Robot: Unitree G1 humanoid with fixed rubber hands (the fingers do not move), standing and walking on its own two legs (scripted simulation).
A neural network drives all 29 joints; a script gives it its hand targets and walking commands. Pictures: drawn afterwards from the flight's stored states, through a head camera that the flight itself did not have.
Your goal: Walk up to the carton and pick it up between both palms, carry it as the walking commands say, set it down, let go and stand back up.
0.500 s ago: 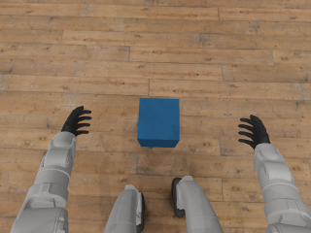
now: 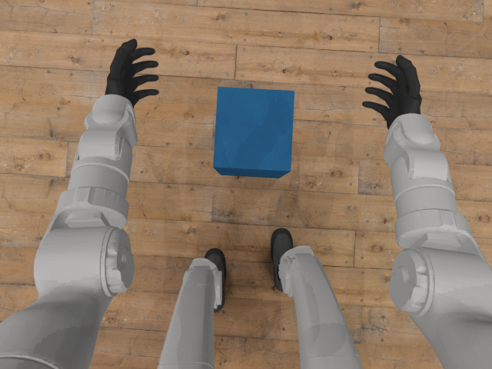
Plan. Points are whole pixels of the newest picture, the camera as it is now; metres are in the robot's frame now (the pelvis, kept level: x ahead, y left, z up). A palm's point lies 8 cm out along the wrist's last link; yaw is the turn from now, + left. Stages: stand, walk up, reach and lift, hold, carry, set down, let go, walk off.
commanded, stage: reach and lift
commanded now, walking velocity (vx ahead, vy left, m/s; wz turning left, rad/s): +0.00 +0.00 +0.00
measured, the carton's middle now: (252, 138) +0.52 -0.04 -0.55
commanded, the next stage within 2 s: none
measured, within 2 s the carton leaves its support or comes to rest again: neither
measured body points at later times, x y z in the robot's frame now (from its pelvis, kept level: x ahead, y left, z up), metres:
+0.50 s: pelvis -0.01 +0.00 -0.05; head +0.32 -0.01 +0.26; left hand +0.55 +0.15 -0.18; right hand +0.49 -0.23 -0.18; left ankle +0.04 +0.12 -0.64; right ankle +0.09 -0.11 -0.64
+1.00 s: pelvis -0.03 +0.00 -0.20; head +0.32 -0.01 +0.08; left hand +0.55 +0.15 -0.34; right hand +0.50 -0.23 -0.35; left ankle +0.04 +0.12 -0.64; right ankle +0.09 -0.11 -0.64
